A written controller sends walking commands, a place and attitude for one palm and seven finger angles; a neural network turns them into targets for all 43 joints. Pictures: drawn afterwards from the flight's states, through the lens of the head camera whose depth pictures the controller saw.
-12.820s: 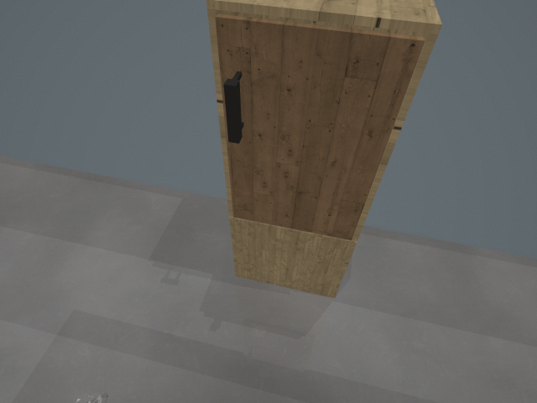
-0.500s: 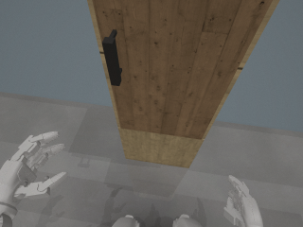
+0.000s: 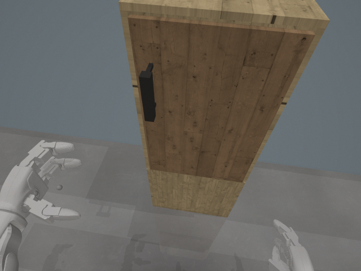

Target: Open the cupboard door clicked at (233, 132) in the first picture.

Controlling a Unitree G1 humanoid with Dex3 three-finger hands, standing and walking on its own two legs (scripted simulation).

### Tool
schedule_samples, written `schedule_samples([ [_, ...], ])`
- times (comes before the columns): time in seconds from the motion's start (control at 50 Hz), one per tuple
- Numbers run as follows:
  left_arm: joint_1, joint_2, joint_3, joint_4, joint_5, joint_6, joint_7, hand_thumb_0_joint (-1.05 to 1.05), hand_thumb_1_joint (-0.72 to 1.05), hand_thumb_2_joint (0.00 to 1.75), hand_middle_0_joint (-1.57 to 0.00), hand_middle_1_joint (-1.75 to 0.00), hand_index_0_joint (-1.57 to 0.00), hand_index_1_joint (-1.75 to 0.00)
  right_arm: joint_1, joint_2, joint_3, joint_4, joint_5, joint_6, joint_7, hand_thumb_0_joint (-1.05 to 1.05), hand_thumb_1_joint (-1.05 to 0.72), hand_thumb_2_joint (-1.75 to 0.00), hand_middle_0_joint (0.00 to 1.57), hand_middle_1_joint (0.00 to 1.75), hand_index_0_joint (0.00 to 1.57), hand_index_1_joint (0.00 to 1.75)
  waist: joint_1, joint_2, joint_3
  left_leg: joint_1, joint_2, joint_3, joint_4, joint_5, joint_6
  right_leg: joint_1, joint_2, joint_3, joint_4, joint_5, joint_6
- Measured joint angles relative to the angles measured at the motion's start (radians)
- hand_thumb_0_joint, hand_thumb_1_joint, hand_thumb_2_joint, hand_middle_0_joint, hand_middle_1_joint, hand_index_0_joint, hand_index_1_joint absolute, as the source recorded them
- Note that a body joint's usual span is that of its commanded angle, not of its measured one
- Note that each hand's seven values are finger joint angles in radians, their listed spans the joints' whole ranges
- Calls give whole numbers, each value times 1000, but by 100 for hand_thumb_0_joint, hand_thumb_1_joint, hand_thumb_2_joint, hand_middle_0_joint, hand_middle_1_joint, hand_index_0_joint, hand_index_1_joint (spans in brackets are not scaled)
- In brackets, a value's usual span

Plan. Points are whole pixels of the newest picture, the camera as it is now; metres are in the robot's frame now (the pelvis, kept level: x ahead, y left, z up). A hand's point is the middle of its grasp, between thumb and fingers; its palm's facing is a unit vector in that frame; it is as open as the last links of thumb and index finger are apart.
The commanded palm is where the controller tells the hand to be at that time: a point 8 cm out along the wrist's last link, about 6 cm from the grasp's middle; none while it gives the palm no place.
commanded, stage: raise the hand with hooked fingers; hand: left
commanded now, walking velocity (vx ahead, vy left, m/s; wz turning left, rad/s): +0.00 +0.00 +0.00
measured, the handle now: (150, 93) +0.51 +0.12 +0.12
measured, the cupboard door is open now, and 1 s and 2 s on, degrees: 0 0 0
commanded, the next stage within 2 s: move the hooked fingers beside the handle in 0.92 s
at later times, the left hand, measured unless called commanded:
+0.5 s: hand (53, 142) +0.31 +0.27 +0.15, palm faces -0.03 -1.00 -0.05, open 14.0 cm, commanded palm +0.27 +0.32 +0.14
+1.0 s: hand (66, 146) +0.31 +0.25 +0.14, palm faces -0.03 -1.00 -0.04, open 14.0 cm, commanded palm +0.28 +0.30 +0.14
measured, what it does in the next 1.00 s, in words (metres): stands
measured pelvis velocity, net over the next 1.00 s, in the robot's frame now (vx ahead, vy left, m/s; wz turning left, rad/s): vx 0.01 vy -0.02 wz -0.01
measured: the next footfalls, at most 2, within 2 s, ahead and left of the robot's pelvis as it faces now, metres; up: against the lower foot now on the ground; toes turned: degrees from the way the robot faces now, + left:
none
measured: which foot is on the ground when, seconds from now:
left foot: down 0.00-1.00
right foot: down 0.00-1.00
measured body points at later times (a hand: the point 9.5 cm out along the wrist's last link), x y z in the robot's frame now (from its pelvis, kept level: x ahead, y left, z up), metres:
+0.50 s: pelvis +0.01 +0.00 +0.02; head +0.02 +0.00 +0.47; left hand +0.30 +0.33 +0.15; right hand +0.17 -0.24 -0.05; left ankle -0.02 +0.08 -0.70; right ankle +0.03 -0.13 -0.70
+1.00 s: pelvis +0.01 -0.02 +0.02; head +0.02 -0.02 +0.47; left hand +0.30 +0.31 +0.14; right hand +0.17 -0.26 -0.05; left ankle -0.02 +0.08 -0.70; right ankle +0.03 -0.13 -0.70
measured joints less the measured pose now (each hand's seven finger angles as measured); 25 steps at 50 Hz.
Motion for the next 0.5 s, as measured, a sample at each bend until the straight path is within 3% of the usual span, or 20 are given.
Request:
schedule_samples([
  [0.2, -116, 22, 17, 67, 19, 67, -10, -1, -46, 32, -29, -117, -29, -117, 0, 5, 16, 11, 1, 21, -10, 1, -90, -90, 20, 31, 21, 30, 8, 4, 11, 73, -7, 5, -74, 29, 5, 72, -4, 6, -71, 27, 6],
  [0.5, -278, 72, 49, 184, 31, 138, -35, -1, -50, 30, -30, -120, -30, -120, 13, -10, 12, 27, 10, 58, -23, 1, -90, -90, 20, 31, 21, 30, -1, 4, 19, 155, -7, 7, -178, 68, -1, 147, -1, 10, -159, 58, 1],
])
